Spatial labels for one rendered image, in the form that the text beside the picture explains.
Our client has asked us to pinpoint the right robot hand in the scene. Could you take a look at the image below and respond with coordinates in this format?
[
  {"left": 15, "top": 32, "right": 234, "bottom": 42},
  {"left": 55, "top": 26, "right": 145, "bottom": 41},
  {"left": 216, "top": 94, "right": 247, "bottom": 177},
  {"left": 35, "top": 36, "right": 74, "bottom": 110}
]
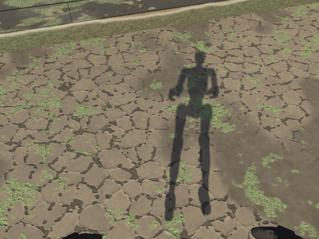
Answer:
[{"left": 251, "top": 225, "right": 306, "bottom": 239}]

